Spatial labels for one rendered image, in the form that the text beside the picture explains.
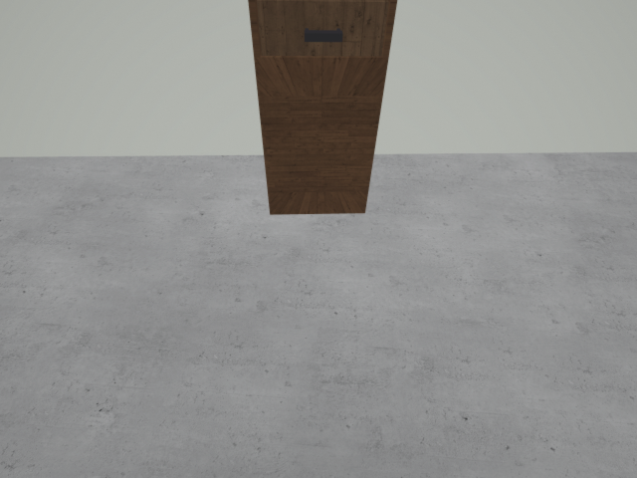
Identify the drawer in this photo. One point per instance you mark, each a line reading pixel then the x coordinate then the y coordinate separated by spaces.
pixel 282 25

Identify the cabinet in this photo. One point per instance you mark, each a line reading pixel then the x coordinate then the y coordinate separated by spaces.
pixel 319 120

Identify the handle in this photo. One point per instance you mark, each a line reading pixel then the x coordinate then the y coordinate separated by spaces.
pixel 323 35

